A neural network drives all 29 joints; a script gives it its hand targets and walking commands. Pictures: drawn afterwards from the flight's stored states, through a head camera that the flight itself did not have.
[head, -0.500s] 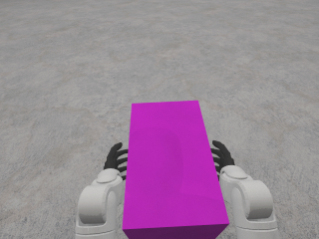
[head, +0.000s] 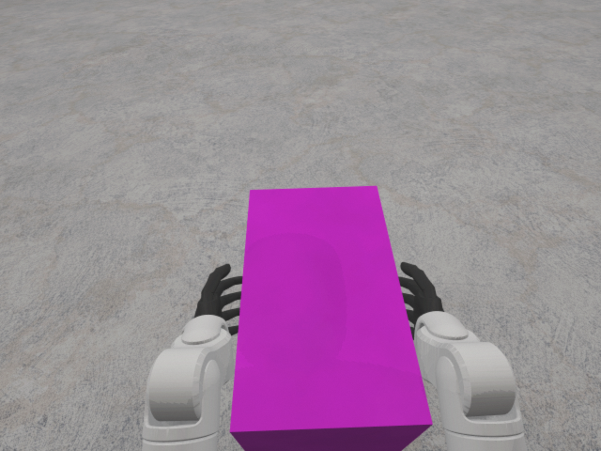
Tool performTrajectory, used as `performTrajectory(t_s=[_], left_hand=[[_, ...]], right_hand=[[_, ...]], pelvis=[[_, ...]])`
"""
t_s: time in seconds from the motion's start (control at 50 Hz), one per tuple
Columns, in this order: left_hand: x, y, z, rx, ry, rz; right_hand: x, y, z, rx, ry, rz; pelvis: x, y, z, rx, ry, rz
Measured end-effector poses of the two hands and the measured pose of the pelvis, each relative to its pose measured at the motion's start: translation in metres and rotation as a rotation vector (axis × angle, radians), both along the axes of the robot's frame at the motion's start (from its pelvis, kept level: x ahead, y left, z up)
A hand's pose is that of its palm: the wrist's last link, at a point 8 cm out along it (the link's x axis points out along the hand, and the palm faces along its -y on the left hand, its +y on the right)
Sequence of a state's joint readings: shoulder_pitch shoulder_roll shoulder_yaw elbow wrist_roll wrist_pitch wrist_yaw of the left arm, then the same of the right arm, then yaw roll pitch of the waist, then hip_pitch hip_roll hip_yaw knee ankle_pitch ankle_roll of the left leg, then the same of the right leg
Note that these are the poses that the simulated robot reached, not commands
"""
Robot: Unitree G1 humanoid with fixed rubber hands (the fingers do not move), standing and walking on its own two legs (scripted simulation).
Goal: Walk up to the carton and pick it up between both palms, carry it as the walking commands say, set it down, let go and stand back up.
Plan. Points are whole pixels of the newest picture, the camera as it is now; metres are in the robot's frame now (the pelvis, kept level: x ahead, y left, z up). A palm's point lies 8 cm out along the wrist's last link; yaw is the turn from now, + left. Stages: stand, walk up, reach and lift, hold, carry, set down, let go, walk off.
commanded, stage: carry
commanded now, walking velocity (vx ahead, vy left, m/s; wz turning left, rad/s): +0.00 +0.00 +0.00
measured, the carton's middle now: (317, 337) +0.27 +0.00 +0.02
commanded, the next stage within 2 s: none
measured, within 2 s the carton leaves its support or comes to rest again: neither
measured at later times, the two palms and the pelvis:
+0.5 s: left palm (205, 321) +0.26 +0.14 +0.09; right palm (416, 315) +0.26 -0.12 +0.09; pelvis +0.01 +0.01 +0.00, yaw +0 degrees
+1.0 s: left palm (210, 316) +0.26 +0.13 +0.09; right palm (422, 313) +0.26 -0.12 +0.09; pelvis +0.01 +0.00 +0.00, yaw +0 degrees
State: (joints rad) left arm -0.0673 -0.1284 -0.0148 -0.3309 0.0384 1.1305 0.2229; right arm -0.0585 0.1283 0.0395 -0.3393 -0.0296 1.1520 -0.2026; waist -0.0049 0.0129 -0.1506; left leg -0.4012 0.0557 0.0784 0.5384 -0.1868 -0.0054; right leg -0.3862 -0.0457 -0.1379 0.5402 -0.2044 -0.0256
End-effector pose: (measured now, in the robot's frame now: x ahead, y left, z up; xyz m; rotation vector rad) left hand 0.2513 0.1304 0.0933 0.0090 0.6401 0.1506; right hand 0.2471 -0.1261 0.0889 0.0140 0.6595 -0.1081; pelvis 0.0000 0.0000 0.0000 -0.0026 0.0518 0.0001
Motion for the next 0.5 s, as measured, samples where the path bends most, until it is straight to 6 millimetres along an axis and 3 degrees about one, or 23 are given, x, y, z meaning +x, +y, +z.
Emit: performTrajectory(t_s=[0.5], left_hand=[[0.008,0.010,-0.003,-0.015,0.011,0.016]], right_hand=[[0.011,0.009,0.000,-0.013,0.012,0.011]], pelvis=[[0.009,0.006,0.000,0.001,-0.007,-0.005]])
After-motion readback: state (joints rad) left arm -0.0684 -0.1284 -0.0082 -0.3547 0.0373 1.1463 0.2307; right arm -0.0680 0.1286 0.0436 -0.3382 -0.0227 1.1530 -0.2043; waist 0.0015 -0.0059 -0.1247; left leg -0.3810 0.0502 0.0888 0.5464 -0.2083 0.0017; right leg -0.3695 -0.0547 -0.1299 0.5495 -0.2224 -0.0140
